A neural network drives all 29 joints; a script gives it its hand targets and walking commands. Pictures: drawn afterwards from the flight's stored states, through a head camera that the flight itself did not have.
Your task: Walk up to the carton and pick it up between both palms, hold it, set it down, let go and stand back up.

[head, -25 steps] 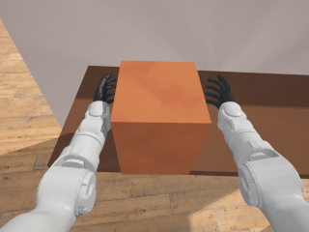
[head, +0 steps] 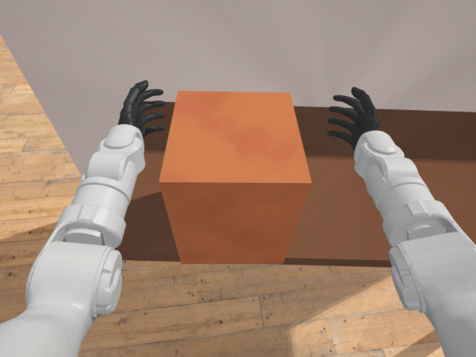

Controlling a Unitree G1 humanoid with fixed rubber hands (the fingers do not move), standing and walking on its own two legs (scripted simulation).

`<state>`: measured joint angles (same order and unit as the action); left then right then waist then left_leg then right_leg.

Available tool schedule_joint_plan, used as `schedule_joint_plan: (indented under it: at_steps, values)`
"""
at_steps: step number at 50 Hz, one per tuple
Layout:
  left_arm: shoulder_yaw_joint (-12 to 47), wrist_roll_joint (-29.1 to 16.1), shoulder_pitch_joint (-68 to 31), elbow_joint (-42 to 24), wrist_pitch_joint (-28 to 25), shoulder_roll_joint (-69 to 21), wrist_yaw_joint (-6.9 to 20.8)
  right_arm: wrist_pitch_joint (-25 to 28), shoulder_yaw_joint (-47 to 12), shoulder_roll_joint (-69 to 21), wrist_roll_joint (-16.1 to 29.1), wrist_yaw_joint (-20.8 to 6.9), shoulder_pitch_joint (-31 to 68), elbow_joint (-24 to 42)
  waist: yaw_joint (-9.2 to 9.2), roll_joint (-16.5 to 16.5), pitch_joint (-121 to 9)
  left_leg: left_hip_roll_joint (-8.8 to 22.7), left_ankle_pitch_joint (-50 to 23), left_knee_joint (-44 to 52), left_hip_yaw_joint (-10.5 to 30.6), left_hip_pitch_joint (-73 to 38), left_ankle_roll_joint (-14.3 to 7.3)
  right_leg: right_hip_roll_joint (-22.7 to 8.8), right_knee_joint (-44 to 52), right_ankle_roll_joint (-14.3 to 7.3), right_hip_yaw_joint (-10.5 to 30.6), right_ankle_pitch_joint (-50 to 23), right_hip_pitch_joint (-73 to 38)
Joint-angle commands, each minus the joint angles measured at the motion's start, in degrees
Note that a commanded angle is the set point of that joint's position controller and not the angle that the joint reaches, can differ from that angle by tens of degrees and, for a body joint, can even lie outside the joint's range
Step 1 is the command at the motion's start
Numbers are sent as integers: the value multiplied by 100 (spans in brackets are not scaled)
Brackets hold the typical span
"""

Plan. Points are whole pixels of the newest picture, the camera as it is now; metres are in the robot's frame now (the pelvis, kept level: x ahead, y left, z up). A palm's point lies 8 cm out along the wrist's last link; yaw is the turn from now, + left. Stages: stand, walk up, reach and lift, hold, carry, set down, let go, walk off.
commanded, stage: set down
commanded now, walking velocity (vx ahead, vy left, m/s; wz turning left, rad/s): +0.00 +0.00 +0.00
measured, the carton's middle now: (233, 182) +0.42 +0.04 +0.06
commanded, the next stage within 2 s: none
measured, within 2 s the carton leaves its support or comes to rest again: neither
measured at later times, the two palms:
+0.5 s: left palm (106, 87) +0.42 +0.23 +0.24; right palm (394, 94) +0.45 -0.18 +0.24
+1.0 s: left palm (101, 141) +0.37 +0.23 +0.19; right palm (391, 151) +0.40 -0.19 +0.18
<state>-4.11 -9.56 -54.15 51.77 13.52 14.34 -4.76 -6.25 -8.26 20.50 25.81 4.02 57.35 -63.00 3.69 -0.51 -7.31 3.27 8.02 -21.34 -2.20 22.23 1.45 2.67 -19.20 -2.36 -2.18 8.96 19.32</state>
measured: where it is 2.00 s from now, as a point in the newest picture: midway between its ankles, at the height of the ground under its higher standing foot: outside the picture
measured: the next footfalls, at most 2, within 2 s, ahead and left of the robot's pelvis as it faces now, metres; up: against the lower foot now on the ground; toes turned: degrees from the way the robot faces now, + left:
none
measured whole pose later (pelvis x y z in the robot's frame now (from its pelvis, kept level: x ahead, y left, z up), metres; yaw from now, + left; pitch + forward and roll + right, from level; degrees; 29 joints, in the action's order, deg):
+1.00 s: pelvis +0.00 +0.01 +0.00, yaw +0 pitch +1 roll +0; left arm -7.5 -8.5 -37.7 18.4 37.8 16.2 -5.2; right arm -19.9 -3.4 23.5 26.6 0.5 42.9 -40.7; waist 1.9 -1.1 -3.9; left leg 2.2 8.3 -19.2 -2.1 11.4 0.8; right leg 2.2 -17.3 -1.7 -0.7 9.0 8.9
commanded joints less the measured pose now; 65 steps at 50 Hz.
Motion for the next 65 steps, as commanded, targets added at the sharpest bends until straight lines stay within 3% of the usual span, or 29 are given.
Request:
schedule_joint_plan:
  at_steps: [1,4,6,7,8,11,14,15,16,19,21,23,26,28,30,34,35,37,38,40,42,43,44,53,60,61,62,64,65]
  values:
    - [-226,47,-2033,-1336,409,760,-9,-185,235,740,-5,3,2413,1271,36,-236,-2492,-370,-1728,-143,27,-1678,-120,42,108,489,211,-1661,-1041]
    - [-223,79,-2324,-1489,772,888,-116,-496,357,797,10,-57,2573,1029,80,-20,-2249,-320,-1463,-93,61,-1790,-76,59,166,419,193,-1166,-759]
    - [-47,-51,-2595,-1626,998,827,-198,-657,520,974,-47,-63,2825,1006,-43,122,-2344,-291,-1413,-154,53,-1955,-63,64,218,349,157,-913,-545]
    - [-78,-61,-2489,-1778,1074,808,-221,-707,472,982,27,-76,2777,1156,32,122,-2471,-289,-1442,-166,68,-2032,-55,67,255,371,167,-907,-624]
    - [-91,-131,-2621,-1838,1177,888,-214,-757,506,1061,22,-67,2930,1323,-44,-7,-2600,-295,-1512,-198,52,-2060,-81,50,243,390,163,-1150,-749]
    - [-46,-100,-2719,-1144,1300,1029,-153,-944,356,1017,104,-126,2972,643,-35,-55,-1903,-333,-1063,-23,76,-1542,-166,-46,224,428,260,-885,-839]
    - [-76,-87,-2564,-1525,1478,1047,-170,-989,274,1199,263,-158,2976,881,-42,-86,-2226,-303,-1787,-102,110,-1975,-106,47,170,435,184,-1638,-1035]
    - [-46,-115,-2642,-1678,1586,1003,-160,-1009,396,1301,228,-170,3001,822,-141,47,-2253,-294,-1827,-115,118,-2077,-55,54,191,420,128,-1557,-992]
    - [-126,-74,-2578,-1610,1697,1101,-140,-1049,315,1337,263,-186,3033,906,-46,-79,-2222,-281,-1803,-115,148,-2165,-68,63,225,431,147,-1517,-991]
    - [81,-225,-2876,-1487,1776,1140,-122,-1173,316,1370,331,-249,3197,735,-130,8,-1991,-260,-1475,-31,158,-1936,-91,34,252,403,181,-1211,-826]
    - [55,-185,-2651,-1950,1847,1076,-140,-1198,168,1389,560,-316,2897,808,-85,177,-2247,-272,-1866,-114,139,-2187,-8,62,215,404,168,-1611,-950]
    - [31,-193,-2690,-1638,1953,1272,-122,-1277,100,1427,580,-381,3020,657,-1,70,-1973,-268,-1587,-28,163,-1990,-72,43,236,403,219,-1296,-897]
    - [-33,-216,-2559,-2040,2038,1276,-97,-1275,114,1477,610,-413,2917,1078,11,-20,-2126,-277,-1621,-10,133,-1950,-98,49,239,418,217,-1439,-1067]
    - [33,-272,-2671,-1831,2077,1302,-81,-1306,278,1471,477,-434,3044,1025,-85,36,-1954,-284,-1338,-27,156,-1750,-110,5,236,395,240,-1132,-937]
    - [-10,-227,-2356,-2364,2056,1157,-140,-1264,281,1503,571,-498,2720,1263,-24,186,-2238,-261,-1604,-32,148,-2171,-48,47,222,362,206,-1311,-952]
    - [-231,1,-1457,-2613,2315,1154,-2,-1322,117,1473,605,-440,1948,1424,-83,-125,-1783,-299,-1741,81,168,-2014,-131,47,230,444,273,-1782,-1438]
    - [-233,9,-1514,-2875,2305,1179,23,-1309,225,1495,562,-417,1934,1580,-156,40,-1805,-317,-1704,82,147,-1998,-124,28,210,457,291,-1781,-1425]
    - [-264,-30,-1559,-2865,2255,1202,3,-1313,415,1425,376,-406,2001,1739,-197,10,-1619,-329,-1451,97,146,-1901,-129,26,239,416,280,-1456,-1239]
    - [-335,-43,-1560,-3096,2194,1282,-9,-1291,399,1327,400,-407,1984,1989,-101,12,-1777,-317,-1362,122,132,-1911,-155,1,249,422,321,-1394,-1333]
    - [-196,-62,-1249,-3409,2168,999,-42,-1237,553,1324,319,-407,1691,2191,-229,218,-1839,-284,-1462,116,148,-2112,-75,27,276,353,249,-1358,-1249]
    - [-279,7,-834,-3987,2219,954,-63,-1184,616,1317,264,-419,1218,2451,-176,271,-2029,-283,-1880,28,141,-2542,-3,118,283,350,194,-1519,-1287]
    - [-316,60,-688,-3821,2318,887,-32,-1218,696,1322,185,-414,1143,2461,-301,208,-1722,-300,-1686,31,138,-2475,-15,119,321,344,161,-1305,-1122]
    - [-430,117,-572,-3752,2349,934,-11,-1236,696,1290,113,-382,1108,2543,-213,35,-1503,-329,-1394,93,122,-2273,-91,104,370,365,199,-1083,-1201]
    - [-486,72,-163,-4313,2227,749,-101,-1203,861,1016,-78,-363,701,3435,-124,19,-1256,-295,-719,300,79,-2048,-159,28,417,322,283,-379,-1113]
    - [-580,269,932,-4785,2233,538,-66,-1150,873,790,-201,-259,-463,3882,-202,-48,-1106,-374,-1071,327,39,-2095,-179,1,355,363,345,-1010,-1468]
    - [-516,230,877,-4830,2182,471,-58,-1143,926,804,-249,-264,-512,3914,-243,66,-1038,-372,-1062,351,65,-2074,-164,4,387,343,381,-852,-1334]
    - [-610,283,1205,-4847,2153,424,-32,-1142,820,689,-203,-264,-853,3893,-177,-105,-842,-385,-962,370,49,-2125,-190,-6,425,334,344,-771,-1375]
    - [-658,434,1733,-5273,2137,259,-31,-1081,921,766,-265,-255,-1383,4214,-295,73,-856,-347,-1105,438,67,-2437,-117,28,486,309,325,-809,-1432]
    - [-629,388,1487,-5317,2139,311,0,-1081,937,678,-307,-237,-1120,4438,-259,25,-736,-377,-898,450,58,-2278,-142,-5,534,317,352,-610,-1362]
